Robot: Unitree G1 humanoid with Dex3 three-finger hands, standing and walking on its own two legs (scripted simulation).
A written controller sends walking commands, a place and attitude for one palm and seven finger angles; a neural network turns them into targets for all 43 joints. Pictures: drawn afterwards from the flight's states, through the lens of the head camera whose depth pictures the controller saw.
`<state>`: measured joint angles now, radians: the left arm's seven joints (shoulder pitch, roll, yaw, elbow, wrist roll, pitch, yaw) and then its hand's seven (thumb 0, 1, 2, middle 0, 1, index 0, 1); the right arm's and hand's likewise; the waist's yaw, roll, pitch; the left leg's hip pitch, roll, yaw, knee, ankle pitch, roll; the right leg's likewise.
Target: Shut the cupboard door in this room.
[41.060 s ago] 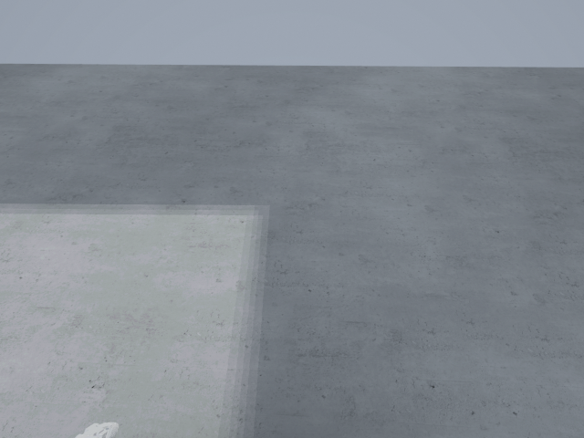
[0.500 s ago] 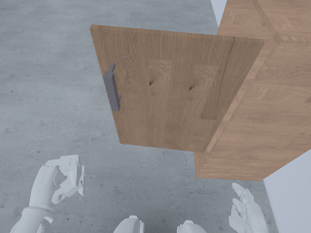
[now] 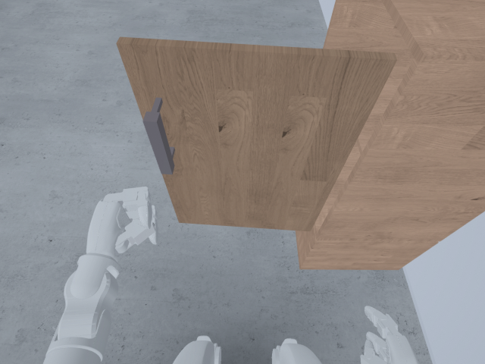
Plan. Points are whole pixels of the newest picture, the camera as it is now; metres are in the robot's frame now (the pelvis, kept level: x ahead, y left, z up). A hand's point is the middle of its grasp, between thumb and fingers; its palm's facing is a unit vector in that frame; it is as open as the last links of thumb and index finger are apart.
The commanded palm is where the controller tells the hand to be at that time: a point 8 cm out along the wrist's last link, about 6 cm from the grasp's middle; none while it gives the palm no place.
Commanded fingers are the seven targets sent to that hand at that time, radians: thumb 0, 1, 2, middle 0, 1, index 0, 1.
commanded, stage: bring the fist close to the handle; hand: left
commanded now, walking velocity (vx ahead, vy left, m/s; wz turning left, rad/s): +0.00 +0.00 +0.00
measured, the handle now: (163, 137) +0.50 +0.17 +0.05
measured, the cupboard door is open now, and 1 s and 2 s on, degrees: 86 86 75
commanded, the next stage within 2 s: push the door shut along its arc in 0.80 s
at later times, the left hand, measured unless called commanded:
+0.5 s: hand (175, 179) +0.41 +0.13 +0.05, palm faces -0.04 -1.00 -0.03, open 3.1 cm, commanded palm +0.37 +0.18 +0.05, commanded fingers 0.00 0.90 0.90 -1.30 -1.50 -1.30 -1.50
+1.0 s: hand (177, 186) +0.39 +0.13 +0.05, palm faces -0.05 -1.00 -0.05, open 3.1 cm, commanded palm +0.38 +0.18 +0.05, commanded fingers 0.00 0.90 0.90 -1.30 -1.50 -1.30 -1.50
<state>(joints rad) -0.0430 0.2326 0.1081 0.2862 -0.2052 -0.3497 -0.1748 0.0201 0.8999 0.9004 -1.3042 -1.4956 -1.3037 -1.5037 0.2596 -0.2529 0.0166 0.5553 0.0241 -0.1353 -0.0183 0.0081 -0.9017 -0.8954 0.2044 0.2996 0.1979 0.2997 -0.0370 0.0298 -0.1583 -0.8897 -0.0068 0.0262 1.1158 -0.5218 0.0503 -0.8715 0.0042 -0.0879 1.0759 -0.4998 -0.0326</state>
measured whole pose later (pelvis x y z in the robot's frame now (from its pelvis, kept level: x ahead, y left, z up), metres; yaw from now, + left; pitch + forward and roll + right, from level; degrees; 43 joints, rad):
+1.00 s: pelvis -0.01 +0.00 +0.00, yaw -1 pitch +17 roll -1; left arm -0.44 0.21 0.14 0.75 -0.13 -0.47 -0.10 0.02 0.90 0.90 -1.31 -1.50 -1.31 -1.50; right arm 0.26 -0.25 0.00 0.60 0.02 -0.03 0.01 0.00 -0.90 -0.90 0.20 0.30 0.20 0.30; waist -0.07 0.02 -0.15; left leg -0.90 -0.01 0.05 1.08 -0.49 0.05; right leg -0.89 0.01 -0.07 1.06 -0.47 -0.04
